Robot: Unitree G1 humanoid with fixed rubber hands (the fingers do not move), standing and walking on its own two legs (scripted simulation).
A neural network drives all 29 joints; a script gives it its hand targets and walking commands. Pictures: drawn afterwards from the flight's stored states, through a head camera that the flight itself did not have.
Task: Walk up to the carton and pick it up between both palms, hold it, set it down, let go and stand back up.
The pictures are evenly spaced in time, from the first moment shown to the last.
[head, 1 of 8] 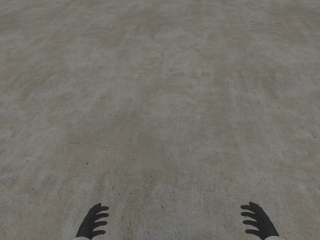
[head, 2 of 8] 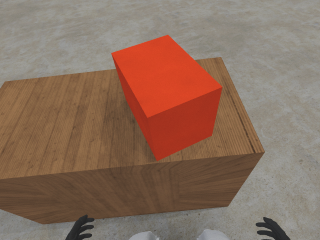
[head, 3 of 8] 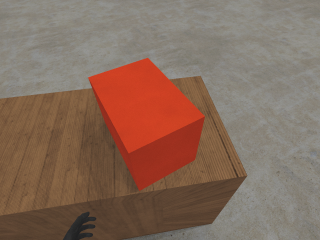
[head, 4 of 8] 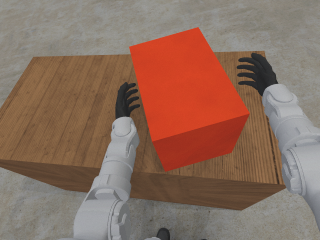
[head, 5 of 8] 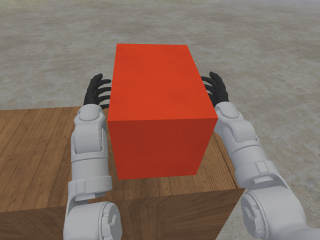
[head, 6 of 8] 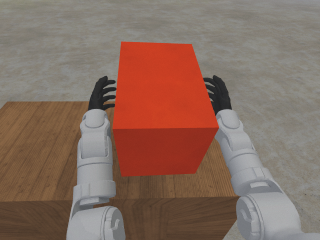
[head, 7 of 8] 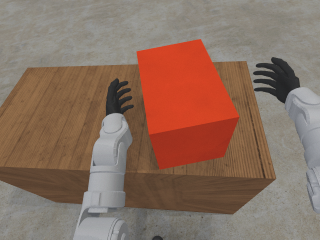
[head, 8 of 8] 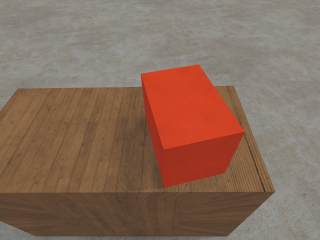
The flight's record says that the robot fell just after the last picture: no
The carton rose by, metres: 0.18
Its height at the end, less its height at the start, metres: +0.00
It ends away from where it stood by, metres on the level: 0.02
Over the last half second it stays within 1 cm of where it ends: yes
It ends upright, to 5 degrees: yes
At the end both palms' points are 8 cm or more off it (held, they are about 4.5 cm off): yes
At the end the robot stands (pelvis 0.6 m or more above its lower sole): yes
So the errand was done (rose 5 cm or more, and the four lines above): yes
